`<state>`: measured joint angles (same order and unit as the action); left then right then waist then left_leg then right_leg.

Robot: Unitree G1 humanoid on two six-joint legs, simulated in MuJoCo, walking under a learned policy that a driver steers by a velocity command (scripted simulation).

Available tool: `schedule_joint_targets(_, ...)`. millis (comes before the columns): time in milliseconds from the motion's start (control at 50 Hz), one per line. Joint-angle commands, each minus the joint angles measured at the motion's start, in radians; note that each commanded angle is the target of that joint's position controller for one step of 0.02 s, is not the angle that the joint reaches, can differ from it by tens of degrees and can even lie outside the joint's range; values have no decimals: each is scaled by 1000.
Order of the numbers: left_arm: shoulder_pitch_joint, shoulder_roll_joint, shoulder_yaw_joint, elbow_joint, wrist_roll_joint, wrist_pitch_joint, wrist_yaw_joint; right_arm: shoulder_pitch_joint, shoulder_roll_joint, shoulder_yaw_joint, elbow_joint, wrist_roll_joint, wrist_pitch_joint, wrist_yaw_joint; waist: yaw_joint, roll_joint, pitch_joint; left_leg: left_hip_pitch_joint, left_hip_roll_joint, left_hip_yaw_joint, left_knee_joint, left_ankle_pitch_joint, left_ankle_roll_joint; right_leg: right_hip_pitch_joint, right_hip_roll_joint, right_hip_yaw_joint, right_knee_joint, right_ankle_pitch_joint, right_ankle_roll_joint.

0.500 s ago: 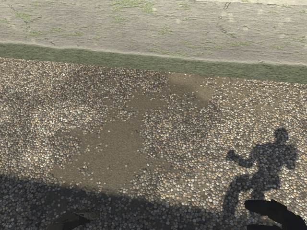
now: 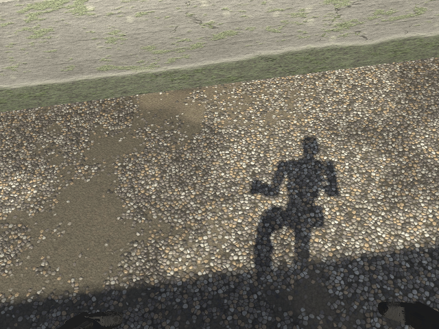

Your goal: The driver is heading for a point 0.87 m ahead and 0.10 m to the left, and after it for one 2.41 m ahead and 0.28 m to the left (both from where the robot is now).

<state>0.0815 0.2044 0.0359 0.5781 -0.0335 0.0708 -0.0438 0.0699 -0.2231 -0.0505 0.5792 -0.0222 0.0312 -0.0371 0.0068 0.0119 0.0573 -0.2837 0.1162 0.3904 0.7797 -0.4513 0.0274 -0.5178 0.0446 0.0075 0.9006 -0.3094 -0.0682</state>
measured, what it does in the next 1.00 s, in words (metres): steps to the right, turning left: left foot, then right foot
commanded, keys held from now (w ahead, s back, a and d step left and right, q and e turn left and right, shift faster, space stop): w+e+shift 0.08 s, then w+shift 0.06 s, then w+q+shift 0.86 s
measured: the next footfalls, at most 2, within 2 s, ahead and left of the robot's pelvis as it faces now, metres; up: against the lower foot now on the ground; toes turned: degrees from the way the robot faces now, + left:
left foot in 0.50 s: +0.06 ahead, +0.05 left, +0.00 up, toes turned -7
right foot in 0.66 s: +0.05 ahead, -0.22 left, +0.00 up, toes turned +6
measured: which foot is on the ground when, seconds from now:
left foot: down 0.00-0.08, up 0.10-0.48, down 0.50-0.68, up 0.70-1.00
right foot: down 0.00-0.48, up 0.50-0.64, down 0.66-1.00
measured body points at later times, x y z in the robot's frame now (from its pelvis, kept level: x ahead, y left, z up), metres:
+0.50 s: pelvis +0.00 -0.07 +0.02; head +0.01 -0.06 +0.47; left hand +0.29 +0.10 +0.00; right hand +0.10 -0.33 -0.07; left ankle +0.01 +0.05 -0.70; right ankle +0.06 -0.07 -0.69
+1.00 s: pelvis -0.01 -0.10 +0.01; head +0.02 -0.08 +0.46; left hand +0.02 +0.18 -0.10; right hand +0.33 -0.22 -0.01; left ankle +0.04 +0.04 -0.67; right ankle +0.01 -0.22 -0.70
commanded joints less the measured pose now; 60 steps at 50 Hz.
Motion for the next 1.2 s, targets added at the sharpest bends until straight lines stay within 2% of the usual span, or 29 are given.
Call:
schedule_joint_targets(20,-154,76,22,-130,0,-32,-3,-30,-117,-32,-29,8,-32,-8,-19,19,-117,120,312,-264,-301,-9,19,-86,-107,-27,-12,40,-22)
schedule_joint_targets(60,59,27,11,-55,-14,-38,5,-85,-68,-17,-29,23,-8,5,75,-69,-127,-36,158,-96,-80,0,-45,153,-64,-20,-126,107,-77)
schedule_joint_targets(80,173,65,25,-14,-43,-30,12,-145,-42,-1,-71,19,14,15,140,-221,-111,-146,26,-67,157,-7,-83,205,8,69,-194,263,-122)
schedule_joint_targets(100,157,130,38,-30,-46,-18,19,-206,-17,5,-135,13,30,27,159,-389,-90,-393,-128,-122,385,-236,-121,251,-21,375,-320,231,-178)
schedule_joint_targets(140,-23,146,17,-151,19,-11,51,-190,-2,-2,-158,8,7,31,88,-153,-241,-587,-171,-427,695,-140,-160,352,-193,658,-410,137,-225)
schedule_joint_targets(180,-117,81,-17,-175,40,-29,88,-109,1,8,-146,2,-7,9,2,-61,-310,-550,-132,-476,735,25,-158,290,-209,600,-411,-11,-133)
schedule_joint_targets(220,-99,49,-35,-172,25,-58,102,-58,24,17,-139,15,12,1,-4,-94,-339,-469,-117,-486,703,97,-142,266,-189,545,-457,-123,29)
schedule_joint_targets(300,-17,86,-37,-157,44,-74,105,-49,-13,5,-115,61,44,18,38,-22,-201,-459,-199,-604,572,141,-116,231,-204,441,-499,-139,129)
schedule_joint_targets(340,-60,86,-45,-175,46,-87,97,-23,-33,-1,-97,44,48,15,1,0,-138,-375,-214,-620,423,175,-113,157,-198,335,-508,-19,177)
schedule_joint_targets(440,-190,110,-11,-213,23,-69,69,215,-99,-12,-25,53,44,31,-50,-240,-156,121,-210,-281,-54,15,2,141,-74,23,-768,188,381)
schedule_joint_targets(480,-312,86,-4,-211,7,-14,65,376,-96,-16,25,41,46,38,-157,-110,-93,301,-180,-223,-343,63,134,161,60,-133,-506,294,439)
schedule_joint_targets(500,-397,48,-10,-205,-20,12,63,391,-36,-1,29,24,40,43,-246,208,-11,310,-39,-509,-365,136,284,-87,167,-184,202,178,402)
schedule_joint_targets(520,-296,19,-24,-235,12,0,65,57,30,51,-86,24,27,23,-63,351,7,78,108,-876,-239,263,325,-398,105,42,598,-238,252)
schedule_joint_targets(540,-242,10,-31,-294,27,-19,68,-159,-71,12,-186,17,-8,3,29,297,-91,-73,166,-1032,-360,166,317,-302,-10,202,537,-99,197)
schedule_joint_targets(580,-195,68,-22,-273,31,-59,68,-262,-134,-6,-214,17,-52,-4,100,69,-198,-216,71,-918,-392,122,198,17,-49,177,335,9,173)
schedule_joint_targets(600,-174,62,-30,-251,28,-67,66,-238,-146,-11,-199,18,-63,7,88,70,-242,-189,-23,-756,-382,245,117,160,-65,103,65,-9,158)
schedule_joint_targets(640,-177,8,-45,-229,22,-62,53,-69,-141,-24,-132,44,-53,20,11,101,-219,-75,-75,-696,-308,389,131,275,-42,19,-255,-33,134)
schedule_joint_targets(680,-73,-4,-42,-165,47,-53,55,-21,-83,-21,-122,57,-17,36,12,-89,-199,-161,-154,-673,-133,188,96,433,-17,-53,-324,87,137)
schedule_joint_targets(700,-7,88,-22,-145,69,-60,53,-71,-41,-11,-185,75,-17,38,64,-384,-196,-467,-249,-597,67,-96,33,570,-215,198,-312,230,86)
schedule_joint_targets(720,79,208,21,-110,75,-68,51,-140,-55,-14,-205,58,-30,25,126,-426,-175,-630,-244,-570,192,-98,17,533,-348,442,-452,30,49)
schedule_joint_targets(760,21,158,3,-117,92,-98,68,-183,-82,-30,-191,35,-43,19,45,-127,-131,-674,-201,-630,366,63,9,432,-406,539,-477,-90,4)
schedule_joint_targets(840,-43,90,-28,-79,90,-124,62,-148,-53,-10,-169,18,-1,43,-23,-160,-133,-533,-147,-533,452,183,-34,228,-338,275,-465,-56,-5)
schedule_joint_targets(1000,103,203,25,3,69,-133,67,-242,-59,17,-212,50,24,84,51,-131,-116,-218,-68,-322,101,134,-4,184,-370,11,-468,28,-13)
schedule_joint_targets(1040,84,162,21,6,54,-116,65,-173,-41,21,-178,32,28,78,22,-68,-153,-62,-103,-265,-51,188,19,221,-331,-97,-311,208,22)
schedule_joint_targets(1060,115,148,19,8,52,-105,68,-32,-57,8,-129,24,17,72,-22,7,-230,81,-153,-295,-21,214,52,186,-274,-176,-62,387,58)
schedule_joint_targets(1080,70,151,21,-63,55,-91,71,78,-156,-21,-93,44,10,65,-86,180,-293,315,-90,-532,-21,451,160,-96,-147,-206,235,261,143)
schedule_joint_targets(1100,-130,127,15,-159,63,-86,71,138,-229,-42,-97,65,23,55,-172,331,-284,354,18,-892,-230,400,248,-403,-1,-113,418,-234,185)
schedule_joint_targets(1140,-144,88,0,-175,51,-90,73,21,-159,-25,-147,29,42,19,-100,136,-253,202,71,-926,-297,235,265,-427,-58,46,533,-151,212)
schedule_joint_targets(1200,-11,21,-18,-133,56,-61,83,-149,-14,44,-181,5,23,9,22,93,-242,-116,14,-778,-281,156,175,-216,-79,29,469,-70,227)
